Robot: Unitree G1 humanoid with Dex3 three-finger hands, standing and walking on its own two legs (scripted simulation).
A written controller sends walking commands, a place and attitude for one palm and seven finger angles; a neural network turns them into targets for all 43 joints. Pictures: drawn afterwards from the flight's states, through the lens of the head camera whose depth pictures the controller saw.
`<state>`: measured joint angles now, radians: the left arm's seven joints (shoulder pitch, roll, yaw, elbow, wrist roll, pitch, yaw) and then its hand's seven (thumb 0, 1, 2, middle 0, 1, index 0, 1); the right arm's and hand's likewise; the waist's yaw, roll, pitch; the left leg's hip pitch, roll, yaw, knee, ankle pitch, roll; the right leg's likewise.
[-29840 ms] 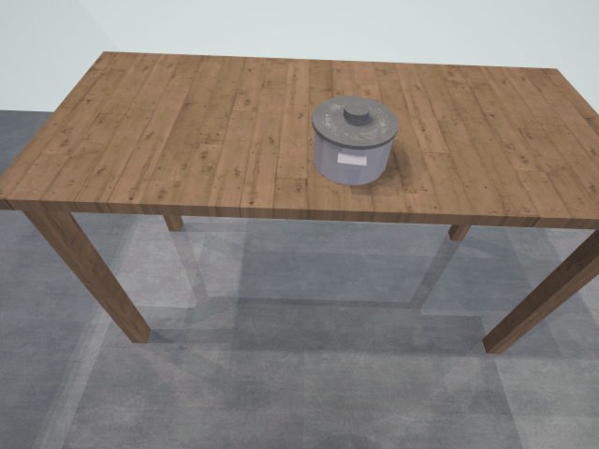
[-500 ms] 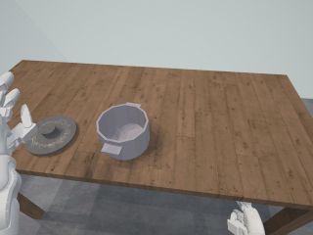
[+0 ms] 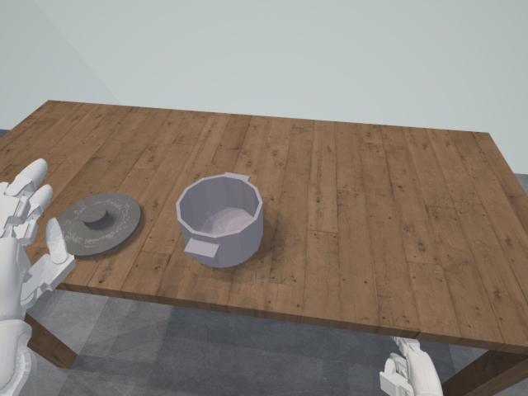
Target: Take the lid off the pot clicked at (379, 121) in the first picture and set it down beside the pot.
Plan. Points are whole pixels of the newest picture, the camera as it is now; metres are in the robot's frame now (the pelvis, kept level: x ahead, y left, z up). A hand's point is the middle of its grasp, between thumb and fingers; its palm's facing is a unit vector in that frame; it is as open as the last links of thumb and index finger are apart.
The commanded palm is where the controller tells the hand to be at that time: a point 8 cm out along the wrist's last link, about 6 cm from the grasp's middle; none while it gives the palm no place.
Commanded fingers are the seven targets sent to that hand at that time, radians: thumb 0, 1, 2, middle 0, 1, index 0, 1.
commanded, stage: draw the hand back to the body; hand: left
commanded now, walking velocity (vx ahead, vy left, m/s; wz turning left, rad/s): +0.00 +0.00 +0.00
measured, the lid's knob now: (95, 215) +0.40 +0.40 +0.00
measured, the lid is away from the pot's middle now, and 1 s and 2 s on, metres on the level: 0.26 0.26 0.26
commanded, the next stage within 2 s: step back with the hand held close in 0.26 s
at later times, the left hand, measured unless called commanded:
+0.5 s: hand (56, 279) +0.18 +0.25 +0.18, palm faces +0.41 -0.82 -0.39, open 7.4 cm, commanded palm +0.12 +0.29 +0.19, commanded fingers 0.00 0.90 0.90 -0.20 -0.30 -0.20 -0.30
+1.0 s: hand (8, 338) +0.12 +0.27 +0.17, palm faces +0.36 -0.83 -0.43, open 7.4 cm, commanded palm +0.05 +0.32 +0.19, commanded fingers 0.00 0.90 0.90 -0.20 -0.30 -0.20 -0.30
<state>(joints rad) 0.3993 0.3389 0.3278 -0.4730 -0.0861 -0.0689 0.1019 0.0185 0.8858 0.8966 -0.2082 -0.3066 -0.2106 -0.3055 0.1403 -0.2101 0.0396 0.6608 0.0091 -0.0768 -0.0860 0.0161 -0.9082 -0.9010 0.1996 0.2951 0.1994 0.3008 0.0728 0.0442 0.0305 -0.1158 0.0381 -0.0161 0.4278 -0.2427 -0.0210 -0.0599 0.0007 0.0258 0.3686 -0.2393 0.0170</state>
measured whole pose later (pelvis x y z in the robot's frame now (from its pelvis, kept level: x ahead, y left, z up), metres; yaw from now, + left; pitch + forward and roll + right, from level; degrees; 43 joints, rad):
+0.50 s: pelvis -0.01 +0.01 +0.00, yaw +1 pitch -1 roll -2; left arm 0.53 0.35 0.35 -0.57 -0.08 -0.11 0.10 0.02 0.89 0.90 -0.21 -0.31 -0.21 -0.31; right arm 0.14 -0.20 0.05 0.60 0.01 -0.03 -0.08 0.02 -0.91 -0.90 0.20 0.30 0.20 0.30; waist 0.05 0.05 0.00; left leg -0.22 0.04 -0.03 0.50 -0.26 -0.01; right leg -0.14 0.00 0.01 0.40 -0.24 0.03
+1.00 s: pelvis -0.07 +0.03 -0.02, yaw +1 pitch +2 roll -3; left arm 0.62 0.41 0.40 -0.72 -0.07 -0.19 0.13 0.02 0.88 0.90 -0.21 -0.31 -0.21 -0.31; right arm 0.19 -0.19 0.01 0.53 0.04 -0.04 -0.09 0.02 -0.91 -0.90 0.20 0.30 0.20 0.30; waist 0.01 0.00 0.03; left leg -0.46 0.01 -0.03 0.66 -0.23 0.03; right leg -0.37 -0.02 0.01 0.55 -0.21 0.06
